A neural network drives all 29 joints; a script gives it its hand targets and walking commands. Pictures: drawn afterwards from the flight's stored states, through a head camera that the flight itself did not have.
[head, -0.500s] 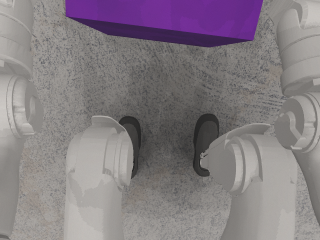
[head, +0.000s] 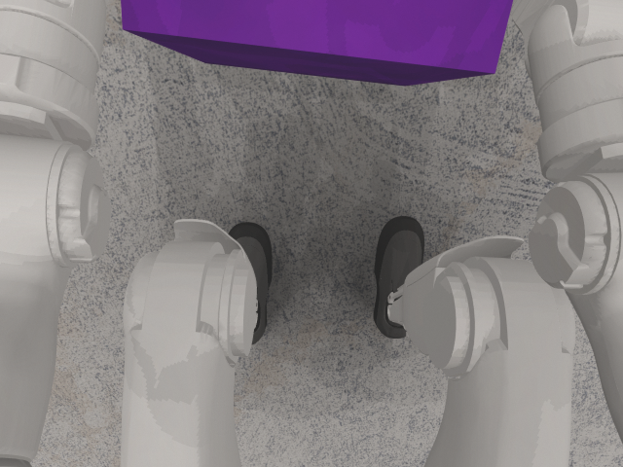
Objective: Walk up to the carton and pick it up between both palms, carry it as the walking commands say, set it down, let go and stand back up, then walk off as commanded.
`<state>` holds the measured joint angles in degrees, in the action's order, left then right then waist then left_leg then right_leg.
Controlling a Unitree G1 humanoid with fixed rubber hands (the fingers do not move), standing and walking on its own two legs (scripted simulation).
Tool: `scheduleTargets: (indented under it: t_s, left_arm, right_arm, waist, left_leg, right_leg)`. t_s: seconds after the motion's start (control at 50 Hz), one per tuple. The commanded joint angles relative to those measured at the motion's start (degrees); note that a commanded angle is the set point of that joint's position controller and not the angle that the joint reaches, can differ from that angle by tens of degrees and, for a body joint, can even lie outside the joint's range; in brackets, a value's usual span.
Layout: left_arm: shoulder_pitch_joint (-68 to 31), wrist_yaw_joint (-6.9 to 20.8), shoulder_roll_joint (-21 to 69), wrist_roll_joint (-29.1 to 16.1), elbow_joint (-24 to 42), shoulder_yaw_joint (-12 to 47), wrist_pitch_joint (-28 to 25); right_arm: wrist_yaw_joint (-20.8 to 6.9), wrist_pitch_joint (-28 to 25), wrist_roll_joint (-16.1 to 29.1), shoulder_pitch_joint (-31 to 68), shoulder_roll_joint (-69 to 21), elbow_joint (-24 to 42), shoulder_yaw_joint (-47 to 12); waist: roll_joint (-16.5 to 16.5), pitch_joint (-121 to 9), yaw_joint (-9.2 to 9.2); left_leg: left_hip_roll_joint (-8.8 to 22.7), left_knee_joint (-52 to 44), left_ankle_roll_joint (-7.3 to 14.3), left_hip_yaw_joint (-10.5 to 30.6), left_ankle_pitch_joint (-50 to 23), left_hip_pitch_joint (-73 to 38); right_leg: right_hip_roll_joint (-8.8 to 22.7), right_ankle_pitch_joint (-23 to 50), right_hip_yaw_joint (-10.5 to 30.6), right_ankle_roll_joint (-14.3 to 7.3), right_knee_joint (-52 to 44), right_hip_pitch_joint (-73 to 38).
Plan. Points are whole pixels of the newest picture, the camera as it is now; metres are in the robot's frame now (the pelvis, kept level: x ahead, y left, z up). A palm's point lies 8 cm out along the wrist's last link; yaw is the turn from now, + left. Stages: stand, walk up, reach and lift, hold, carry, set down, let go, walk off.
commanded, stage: reach and lift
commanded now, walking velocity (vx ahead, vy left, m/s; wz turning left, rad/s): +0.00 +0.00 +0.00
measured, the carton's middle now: out of the picture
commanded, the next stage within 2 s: none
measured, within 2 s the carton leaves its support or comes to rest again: leaves its support in 0.88 s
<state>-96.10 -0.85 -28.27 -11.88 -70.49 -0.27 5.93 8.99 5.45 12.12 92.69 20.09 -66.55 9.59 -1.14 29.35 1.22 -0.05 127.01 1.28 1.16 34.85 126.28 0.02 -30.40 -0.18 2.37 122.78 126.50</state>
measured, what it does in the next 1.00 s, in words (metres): stands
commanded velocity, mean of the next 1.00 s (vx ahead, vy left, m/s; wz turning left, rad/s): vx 0.00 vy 0.00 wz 0.00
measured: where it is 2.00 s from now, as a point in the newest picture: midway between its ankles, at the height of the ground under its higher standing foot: (322, 299)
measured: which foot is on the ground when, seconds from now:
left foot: down 0.00-1.00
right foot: down 0.00-1.00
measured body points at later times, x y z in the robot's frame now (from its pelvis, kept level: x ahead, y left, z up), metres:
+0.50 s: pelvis +0.00 +0.00 -0.01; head +0.38 +0.03 +0.20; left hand +0.58 +0.23 -0.19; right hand +0.59 -0.15 -0.19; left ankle +0.10 +0.11 -0.34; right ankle +0.13 -0.13 -0.34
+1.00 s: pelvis +0.00 -0.01 +0.01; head +0.39 +0.04 +0.23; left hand +0.58 +0.24 -0.16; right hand +0.59 -0.13 -0.16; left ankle +0.10 +0.11 -0.34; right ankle +0.13 -0.13 -0.34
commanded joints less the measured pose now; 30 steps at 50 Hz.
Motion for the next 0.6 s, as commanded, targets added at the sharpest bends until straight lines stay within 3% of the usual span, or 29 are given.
scheduleTargets:
  t_s: [0.0, 0.02, 0.04, 0.08, 0.1, 0.12, 0.14, 0.16, 0.18, 0.2, 0.22, 0.24, 0.26, 0.28, 0.32, 0.34, 0.36, 0.38, 0.4, 0.42, 0.44, 0.46, 0.48, 0.5, 0.52, 0.54, 0.56, 0.58]
  left_arm:
    - [-23.3, 0.4, 1.0, -1.2, 9.0, 0.8, -1.3]
    - [-22.3, 0.6, 1.8, -1.0, 10.0, 0.9, -1.2]
    - [-22.5, 0.8, 3.5, -2.4, 6.2, 2.5, -0.7]
    - [-23.9, 2.6, 9.3, -1.7, 9.0, 5.1, -0.9]
    - [-29.0, 2.9, 8.7, -2.7, 13.3, 3.8, -1.2]
    - [-28.2, 3.5, 11.5, -1.0, 12.7, 3.6, -0.7]
    - [-26.5, 4.6, 15.7, -0.2, 10.2, 3.7, -0.2]
    - [-27.8, 6.2, 19.2, -0.8, 8.7, 4.4, 0.3]
    - [-29.0, 7.6, 25.3, -0.6, 12.1, 5.4, 0.4]
    - [-25.3, 8.9, 31.0, 0.5, 10.5, 5.4, 1.1]
    - [-28.0, 10.4, 33.8, 0.4, 12.1, 5.9, 1.8]
    - [-26.1, 12.1, 37.9, 1.3, 12.8, 4.9, 2.6]
    - [-27.2, 13.5, 40.9, 2.2, 13.3, 5.0, 3.2]
    - [-27.0, 14.4, 42.6, 2.1, 12.7, 4.5, 3.6]
    - [-27.0, 16.0, 43.2, 2.3, 15.4, 4.9, 4.5]
    - [-24.1, 16.5, 45.2, 2.4, 15.5, 4.1, 4.8]
    - [-22.9, 17.4, 45.8, 2.8, 12.3, 4.1, 5.3]
    - [-22.9, 17.7, 47.2, 2.6, 13.8, 3.6, 5.4]
    - [-23.8, 17.8, 45.0, 2.5, 14.3, 3.9, 5.8]
    - [-24.4, 17.6, 47.2, 1.7, 16.1, 4.7, 5.8]
    - [-25.6, 17.5, 45.9, 1.9, 18.0, 4.8, 5.8]
    - [-25.3, 17.6, 48.4, 1.4, 17.6, 5.4, 5.8]
    - [-24.0, 17.4, 46.1, 0.9, 15.1, 4.6, 6.1]
    - [-25.9, 17.1, 48.5, 0.3, 18.8, 7.1, 5.8]
    - [-24.3, 17.4, 48.5, 1.0, 16.0, 6.4, 6.4]
    - [-26.4, 17.6, 47.8, 0.8, 18.9, 5.8, 5.8]
    - [-26.0, 17.5, 47.1, 0.3, 17.9, 6.3, 5.9]
    - [-27.2, 17.6, 45.7, 0.0, 19.4, 6.1, 5.9]
  right_arm:
    - [-1.9, -1.5, -0.1, 20.0, -2.0, 8.7, -3.8]
    - [-2.1, -1.4, -0.1, 19.5, -3.0, 8.3, -2.9]
    - [-2.2, -1.2, -0.5, 20.7, -2.7, 8.1, -2.9]
    - [-3.4, -0.7, -0.2, 22.1, -11.0, 9.3, -3.6]
    - [-4.1, -0.5, 0.7, 23.2, -13.4, 10.0, -5.3]
    - [-4.6, -0.5, 0.1, 23.3, -14.0, 10.4, -5.2]
    - [-5.6, 0.2, -0.4, 23.8, -19.3, 10.0, -6.6]
    - [-7.1, 0.5, -0.3, 25.8, -23.5, 9.4, -6.8]
    - [-8.8, 0.7, -0.9, 25.3, -28.9, 10.8, -6.1]
    - [-10.2, 0.8, -0.3, 27.5, -30.5, 13.8, -7.2]
    - [-11.2, 1.8, -0.5, 29.1, -34.3, 12.7, -7.1]
    - [-12.3, 2.4, -1.3, 28.5, -37.2, 11.8, -6.5]
    - [-13.2, 2.8, -1.1, 28.9, -40.4, 12.8, -7.2]
    - [-14.2, 3.4, -1.5, 28.6, -43.3, 12.1, -7.3]
    - [-15.8, 4.4, -1.6, 28.4, -43.4, 14.4, -6.7]
    - [-16.3, 4.4, -0.7, 30.2, -44.1, 15.4, -7.0]
    - [-16.7, 4.8, -1.5, 29.1, -46.8, 15.6, -7.5]
    - [-17.0, 5.2, -2.3, 28.4, -46.5, 15.1, -7.5]
    - [-17.4, 5.7, -1.1, 31.6, -46.0, 17.0, -7.2]
    - [-17.3, 5.8, -0.9, 30.3, -46.8, 16.3, -8.1]
    - [-17.1, 6.1, -0.5, 31.0, -45.6, 18.0, -7.4]
    - [-16.7, 5.8, -1.3, 30.3, -47.6, 17.3, -8.2]
    - [-16.9, 6.2, -0.6, 29.4, -45.2, 16.3, -7.7]
    - [-16.9, 5.9, -1.0, 28.1, -47.2, 14.9, -8.0]
    - [-16.9, 5.9, -0.1, 29.3, -46.5, 16.1, -7.8]
    - [-17.1, 6.1, 0.0, 31.4, -47.4, 17.8, -9.3]
    - [-17.0, 6.2, 0.1, 30.8, -47.3, 17.0, -8.5]
    - [-17.4, 6.2, 0.9, 33.5, -47.5, 20.2, -10.1]
  waist:
    - [1.8, -73.0, -0.85]
    - [2.3, -71.8, -0.08]
    - [2.3, -73.8, -2.74]
    - [4.8, -70.4, -0.56]
    - [2.9, -73.2, -0.96]
    - [3.9, -71.8, 0.91]
    - [2.5, -67.9, 1.62]
    - [2.2, -66.2, -0.28]
    - [4.4, -65.7, 0.61]
    - [4.2, -63.7, 1.87]
    - [4.4, -66.3, 1.44]
    - [2.6, -63.6, 1.18]
    - [2.7, -64.1, 1.87]
    - [1.2, -63.3, 1.20]
    - [3.2, -63.2, 2.41]
    - [1.6, -63.9, 1.31]
    - [0.3, -61.6, 2.63]
    - [2.0, -60.7, 1.76]
    - [2.4, -63.6, 3.95]
    - [0.4, -63.7, 2.03]
    - [1.8, -66.9, 2.72]
    - [0.9, -64.3, 1.74]
    - [3.0, -64.6, 0.53]
    - [3.2, -65.9, 1.46]
    - [5.0, -67.1, 1.35]
    - [1.2, -66.4, 2.90]
    - [2.5, -65.8, 1.80]
    - [0.8, -66.9, 2.86]
  left_leg:
    - [-0.9, -10.2, -1.4, -0.4, -21.4, -36.7]
    - [-1.0, -11.4, -2.1, -1.0, -21.7, -34.9]
    - [-0.5, -11.4, -1.8, -0.6, -20.2, -36.9]
    - [-1.2, -11.1, -1.7, -0.8, -23.7, -38.1]
    - [-0.8, -11.3, -1.8, -1.1, -22.1, -36.2]
    - [-1.0, -11.4, -2.0, -2.2, -21.2, -35.4]
    - [-1.7, -11.3, -1.3, -2.3, -20.5, -33.8]
    - [-1.1, -12.1, -1.1, -1.3, -18.5, -33.7]
    - [-1.8, -12.0, -1.7, -2.3, -19.7, -31.7]
    - [-1.9, -12.0, -1.3, -2.0, -19.7, -32.6]
    - [-1.8, -11.4, -1.6, -1.9, -21.7, -34.8]
    - [-2.4, -11.8, -0.9, -2.5, -18.5, -30.4]
    - [-2.4, -11.2, -1.0, -2.8, -18.0, -28.4]
    - [-2.4, -11.1, -0.6, -3.2, -17.2, -26.3]
    - [-2.0, -10.5, -0.7, -2.9, -17.7, -27.3]
    - [-2.2, -10.7, -0.3, -3.0, -16.4, -25.0]
    - [-2.5, -10.8, 0.1, -3.1, -16.6, -24.4]
    - [-2.4, -10.2, -0.2, -3.8, -16.8, -24.6]
    - [-2.3, -11.2, 0.4, -2.9, -16.9, -28.2]
    - [-1.8, -11.0, -0.5, -3.2, -15.7, -25.5]
    - [-1.9, -10.4, 0.0, -3.1, -17.2, -28.7]
    - [-2.0, -10.4, -0.4, -2.4, -17.2, -28.1]
    - [-1.7, -10.8, -0.2, -3.0, -15.4, -28.6]
    - [-1.8, -10.5, -0.7, -2.6, -16.4, -30.9]
    - [-1.6, -10.2, -0.6, -3.4, -16.5, -31.6]
    - [-2.2, -10.4, 0.1, -3.0, -16.9, -30.1]
    - [-1.6, -10.6, -0.2, -2.7, -18.4, -31.5]
    - [-1.6, -10.3, 0.4, -2.6, -18.4, -31.2]
  right_leg:
    - [-3.2, 17.1, -4.0, -0.8, -3.6, -35.5]
    - [-3.4, 16.7, -4.1, -1.1, -3.7, -35.3]
    - [-3.3, 16.2, -4.5, -1.0, -3.8, -37.2]
    - [-3.8, 17.0, -4.4, -0.9, -4.2, -33.4]
    - [-3.3, 17.3, -4.5, -1.2, -3.5, -36.6]
    - [-3.9, 16.7, -3.7, -1.2, -3.7, -36.2]
    - [-4.4, 15.0, -3.6, -0.8, -4.4, -33.3]
    - [-4.0, 13.9, -3.9, -1.2, -3.9, -32.8]
    - [-4.5, 15.2, -3.9, -1.7, -3.7, -33.9]
    - [-5.0, 14.2, -4.3, -1.2, -3.2, -31.1]
    - [-4.5, 14.9, -3.9, -1.4, -3.6, -31.6]
    - [-5.3, 12.6, -4.8, -1.6, -3.3, -30.9]
    - [-5.3, 13.7, -4.0, -1.8, -2.6, -31.1]
    - [-5.8, 14.5, -4.2, -1.9, -2.4, -33.6]
    - [-5.1, 13.8, -3.8, -2.5, -1.5, -30.5]
    - [-5.2, 13.4, -4.5, -2.4, -2.0, -32.2]
    - [-5.4, 13.3, -3.4, -2.6, -2.9, -31.2]
    - [-5.1, 12.7, -3.6, -2.4, -2.8, -28.7]
    - [-5.1, 11.1, -3.7, -2.3, -1.9, -28.2]
    - [-4.7, 11.9, -4.5, -2.6, -2.0, -31.2]
    - [-4.8, 11.7, -4.1, -2.5, -2.0, -29.9]
    - [-5.1, 10.8, -4.8, -2.5, -2.3, -27.6]
    - [-4.3, 10.5, -4.4, -2.4, -2.6, -28.3]
    - [-4.2, 10.4, -5.1, -2.6, -1.5, -26.6]
    - [-4.4, 10.2, -4.7, -2.6, -2.0, -28.7]
    - [-5.0, 9.8, -4.9, -2.3, -1.7, -27.8]
    - [-4.4, 10.9, -5.3, -2.3, -2.1, -26.5]
    - [-4.5, 10.5, -5.1, -2.1, -1.9, -25.8]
